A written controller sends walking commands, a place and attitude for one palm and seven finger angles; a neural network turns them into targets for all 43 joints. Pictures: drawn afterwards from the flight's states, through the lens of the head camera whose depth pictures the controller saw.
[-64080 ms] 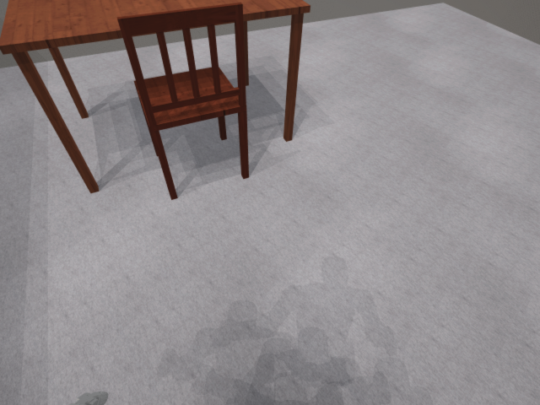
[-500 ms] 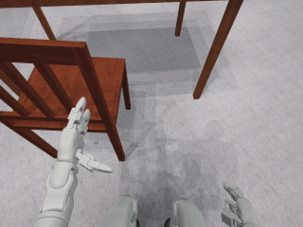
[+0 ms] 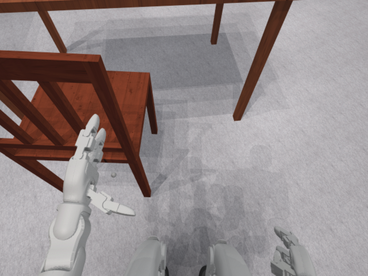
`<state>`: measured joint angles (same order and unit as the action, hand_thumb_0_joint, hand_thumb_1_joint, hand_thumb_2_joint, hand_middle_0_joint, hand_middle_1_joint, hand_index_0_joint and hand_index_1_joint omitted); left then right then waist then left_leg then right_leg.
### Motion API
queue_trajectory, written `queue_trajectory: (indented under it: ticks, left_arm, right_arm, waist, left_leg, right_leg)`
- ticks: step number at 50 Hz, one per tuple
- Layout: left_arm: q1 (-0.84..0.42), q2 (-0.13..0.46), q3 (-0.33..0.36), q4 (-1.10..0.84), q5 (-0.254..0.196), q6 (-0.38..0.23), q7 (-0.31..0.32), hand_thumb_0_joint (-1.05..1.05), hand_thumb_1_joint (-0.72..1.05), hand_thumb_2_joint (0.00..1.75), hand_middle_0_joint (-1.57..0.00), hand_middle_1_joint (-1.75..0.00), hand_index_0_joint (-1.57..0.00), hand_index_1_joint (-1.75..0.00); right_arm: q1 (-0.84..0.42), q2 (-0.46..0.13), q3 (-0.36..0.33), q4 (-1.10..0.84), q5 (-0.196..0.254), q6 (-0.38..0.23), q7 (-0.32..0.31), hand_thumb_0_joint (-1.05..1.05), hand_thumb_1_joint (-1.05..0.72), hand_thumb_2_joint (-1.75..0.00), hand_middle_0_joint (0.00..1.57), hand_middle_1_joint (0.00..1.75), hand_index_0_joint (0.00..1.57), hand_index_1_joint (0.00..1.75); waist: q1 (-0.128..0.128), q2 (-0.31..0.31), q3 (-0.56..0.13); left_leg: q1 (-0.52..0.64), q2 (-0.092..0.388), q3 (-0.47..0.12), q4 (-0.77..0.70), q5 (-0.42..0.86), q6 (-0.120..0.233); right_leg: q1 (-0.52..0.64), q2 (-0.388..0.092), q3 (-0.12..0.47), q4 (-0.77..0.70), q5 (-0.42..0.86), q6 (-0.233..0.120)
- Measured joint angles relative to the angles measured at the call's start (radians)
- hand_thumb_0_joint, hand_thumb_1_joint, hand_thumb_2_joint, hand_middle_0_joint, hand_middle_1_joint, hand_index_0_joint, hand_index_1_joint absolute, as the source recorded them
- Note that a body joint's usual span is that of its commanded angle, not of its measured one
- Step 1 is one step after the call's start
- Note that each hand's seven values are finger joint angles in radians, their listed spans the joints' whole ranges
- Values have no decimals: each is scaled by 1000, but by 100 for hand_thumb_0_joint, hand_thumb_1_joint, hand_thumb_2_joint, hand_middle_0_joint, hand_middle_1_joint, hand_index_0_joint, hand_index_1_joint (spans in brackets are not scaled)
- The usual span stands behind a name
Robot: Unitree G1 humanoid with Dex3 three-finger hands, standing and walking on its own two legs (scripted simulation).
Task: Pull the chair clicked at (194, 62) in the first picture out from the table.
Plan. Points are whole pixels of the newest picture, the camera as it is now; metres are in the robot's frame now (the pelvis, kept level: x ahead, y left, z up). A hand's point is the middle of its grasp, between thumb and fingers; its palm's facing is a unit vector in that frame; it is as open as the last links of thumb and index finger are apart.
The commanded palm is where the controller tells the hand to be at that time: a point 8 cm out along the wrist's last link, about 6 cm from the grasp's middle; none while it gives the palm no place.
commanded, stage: aim the fingers beside a spindle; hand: left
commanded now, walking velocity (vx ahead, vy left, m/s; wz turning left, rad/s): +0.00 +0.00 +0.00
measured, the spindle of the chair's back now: (35, 116) +0.46 +0.38 +0.00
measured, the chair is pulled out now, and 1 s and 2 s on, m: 0.17 0.17 0.17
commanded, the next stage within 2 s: push the fingers through the gap in 0.10 s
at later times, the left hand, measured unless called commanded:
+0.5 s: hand (115, 168) +0.33 +0.16 +0.01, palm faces -0.01 -1.00 -0.03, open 16.9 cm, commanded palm +0.32 +0.22 +0.02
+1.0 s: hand (117, 141) +0.40 +0.17 +0.01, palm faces +0.03 -1.00 -0.02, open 16.9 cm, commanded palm +0.37 +0.22 +0.02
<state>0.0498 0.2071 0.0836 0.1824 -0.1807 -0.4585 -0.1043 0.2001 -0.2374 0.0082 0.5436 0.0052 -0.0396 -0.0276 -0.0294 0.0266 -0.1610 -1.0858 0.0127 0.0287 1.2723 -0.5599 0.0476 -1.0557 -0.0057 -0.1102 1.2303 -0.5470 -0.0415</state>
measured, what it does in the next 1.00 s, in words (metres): stands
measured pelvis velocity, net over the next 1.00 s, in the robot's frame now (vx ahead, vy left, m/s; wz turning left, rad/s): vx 0.00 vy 0.01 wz -0.01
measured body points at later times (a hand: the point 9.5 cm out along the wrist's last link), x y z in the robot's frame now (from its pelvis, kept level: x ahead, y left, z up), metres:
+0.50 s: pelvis -0.01 +0.00 -0.01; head +0.11 +0.01 +0.43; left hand +0.33 +0.22 +0.01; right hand +0.16 -0.24 -0.11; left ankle +0.02 +0.09 -0.63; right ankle +0.02 -0.10 -0.63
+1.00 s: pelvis +0.00 +0.01 +0.00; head +0.13 +0.02 +0.43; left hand +0.39 +0.22 +0.02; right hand +0.12 -0.25 -0.12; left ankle +0.02 +0.09 -0.63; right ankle +0.02 -0.10 -0.63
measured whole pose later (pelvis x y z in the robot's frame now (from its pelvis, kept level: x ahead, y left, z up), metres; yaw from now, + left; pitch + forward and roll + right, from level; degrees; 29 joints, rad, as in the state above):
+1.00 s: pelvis +0.00 +0.01 +0.00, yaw -1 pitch +24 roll -3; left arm -0.33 0.25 0.20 0.57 -0.17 -0.45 -0.10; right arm 0.23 -0.25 0.02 0.60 0.00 -0.01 -0.02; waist -0.08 0.03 -0.16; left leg -1.14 0.02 0.04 1.27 -0.56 0.06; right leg -1.11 0.00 -0.10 1.23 -0.53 -0.03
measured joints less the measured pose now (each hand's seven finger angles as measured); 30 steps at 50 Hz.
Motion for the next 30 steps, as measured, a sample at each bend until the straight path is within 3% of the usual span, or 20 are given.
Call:
queue_trajectory:
  ticks: [3, 7, 10, 15, 19, 23, 26, 30]
  left_arm:
    - [-33, 12, 26, 51, 0, -13, 0, -2, -50, 30, -6, -8, -7, -8]
    - [-79, 18, 44, 174, -22, 45, -40, -2, -50, 30, -6, -8, -6, -8]
    - [-44, 7, 31, 162, -33, 71, -63, -2, -50, 30, -6, -8, -6, -8]
    - [28, -8, -10, 23, -14, -6, -32, -2, -50, 30, -6, -8, -6, -8]
    - [-68, 4, 16, 94, 7, -49, -6, -2, -50, 30, -6, -8, -7, -8]
    - [-174, 26, 45, 207, -1, 27, -24, -2, -50, 30, -6, -8, -6, -8]
    - [-186, 29, 43, 208, -13, 78, -43, -2, -50, 30, -6, -8, -6, -8]
    - [-179, 20, 43, 189, -15, 65, -31, -2, -50, 30, -6, -8, -6, -8]
  right_arm:
    - [0, -4, 6, 10, 3, 6, 6, 1, -90, -89, 20, 30, 20, 30]
    - [-2, -10, 15, 1, 14, 14, 12, 1, -90, -89, 20, 30, 20, 30]
    - [-2, -9, 10, -12, 13, 9, 7, 1, -90, -89, 20, 30, 20, 30]
    - [1, -5, -1, -1, -1, -13, -5, 1, -90, -89, 20, 30, 20, 30]
    - [-14, -9, 7, 21, -4, -13, 2, 1, -90, -89, 20, 30, 20, 30]
    - [-26, -9, 14, 13, 6, 1, 4, 1, -90, -89, 20, 30, 20, 30]
    - [-22, -6, 14, 6, 10, 4, -1, 1, -90, -89, 20, 30, 20, 30]
    - [-3, -3, 15, 17, 7, -1, -9, 1, -90, -89, 20, 30, 20, 30]
  waist:
    - [4, 6, -13]
    - [2, 5, -18]
    - [-4, 2, -9]
    - [0, -3, -6]
    - [1, -1, -16]
    - [-7, 2, -7]
    - [-12, 8, 3]
    - [-14, 8, 3]
  left_leg:
    - [6, -2, -2, -8, 4, 0]
    - [-11, -4, -5, 1, 4, -1]
    - [-19, -1, -6, 10, 1, -1]
    - [-7, -1, -5, 6, 0, -1]
    - [-34, -4, -12, 28, -2, -1]
    - [-63, -3, -15, 50, -4, -1]
    - [-61, 0, -12, 42, 0, 0]
    - [-40, 2, -3, 15, 7, 3]
  right_leg:
    - [7, -1, -2, -8, 2, 0]
    - [-9, -3, -5, 3, 0, -2]
    - [-17, -1, -6, 9, -1, -3]
    - [-4, 0, -4, 4, -1, -2]
    - [-27, -4, -12, 25, -6, -3]
    - [-54, -5, -16, 45, -8, -5]
    - [-54, -1, -12, 35, -1, -3]
    - [-37, 2, -3, 9, 9, 1]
